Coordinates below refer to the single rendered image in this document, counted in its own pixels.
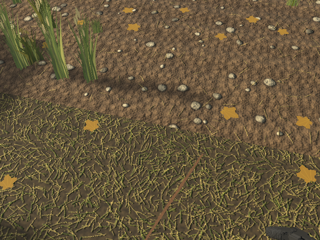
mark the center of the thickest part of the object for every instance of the right robot hand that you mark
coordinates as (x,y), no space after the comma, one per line
(287,233)

